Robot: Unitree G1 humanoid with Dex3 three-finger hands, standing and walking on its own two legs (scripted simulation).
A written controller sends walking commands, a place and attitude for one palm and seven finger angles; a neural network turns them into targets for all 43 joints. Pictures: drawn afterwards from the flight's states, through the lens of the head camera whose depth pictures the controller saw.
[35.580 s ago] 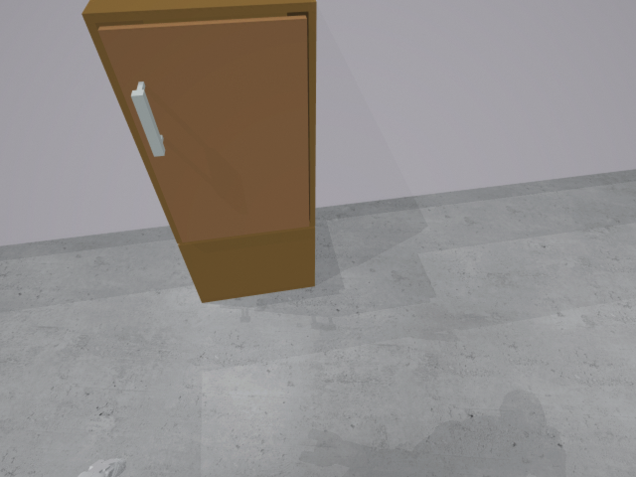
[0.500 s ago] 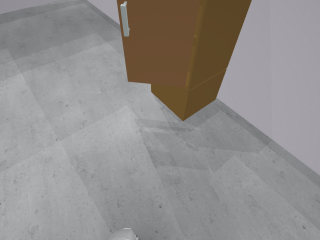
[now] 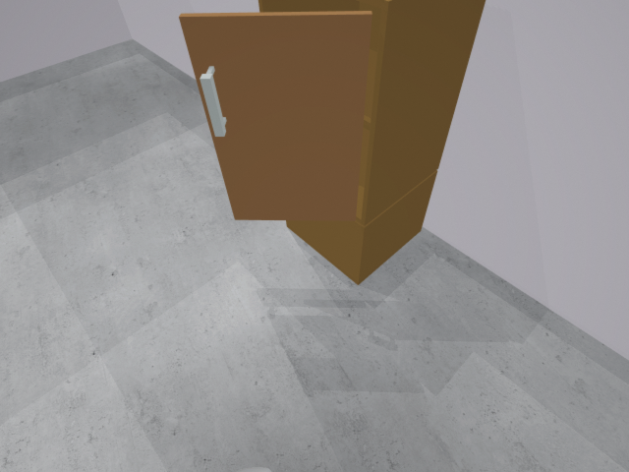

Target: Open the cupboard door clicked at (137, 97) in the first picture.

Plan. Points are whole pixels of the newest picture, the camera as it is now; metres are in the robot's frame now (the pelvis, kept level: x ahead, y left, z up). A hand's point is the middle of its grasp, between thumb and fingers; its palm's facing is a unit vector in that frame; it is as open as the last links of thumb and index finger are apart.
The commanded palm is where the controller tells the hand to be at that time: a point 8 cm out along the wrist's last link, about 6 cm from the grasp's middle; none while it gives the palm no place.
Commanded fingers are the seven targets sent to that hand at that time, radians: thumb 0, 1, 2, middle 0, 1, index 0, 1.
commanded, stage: take the last steps up to it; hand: left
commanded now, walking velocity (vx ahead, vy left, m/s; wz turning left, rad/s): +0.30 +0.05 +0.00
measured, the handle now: (215, 102) +0.84 +0.27 +0.02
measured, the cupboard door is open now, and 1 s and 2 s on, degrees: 45 45 45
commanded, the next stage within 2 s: come to a stop and stand still in 0.44 s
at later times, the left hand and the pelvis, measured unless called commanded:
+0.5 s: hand (166, 422) +0.22 +0.26 -0.17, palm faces +0.03 -0.99 -0.15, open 7.3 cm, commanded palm none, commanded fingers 0.00 0.90 0.90 -0.20 -0.30 -0.20 -0.30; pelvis +0.19 +0.09 +0.01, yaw -2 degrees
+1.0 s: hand (192, 351) +0.34 +0.25 -0.19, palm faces +0.01 -0.99 -0.15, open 7.4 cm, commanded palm none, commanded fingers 0.00 0.90 0.90 -0.20 -0.30 -0.20 -0.30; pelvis +0.25 +0.09 -0.01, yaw -1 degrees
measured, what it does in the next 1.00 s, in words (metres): walks ahead: left foot, then right foot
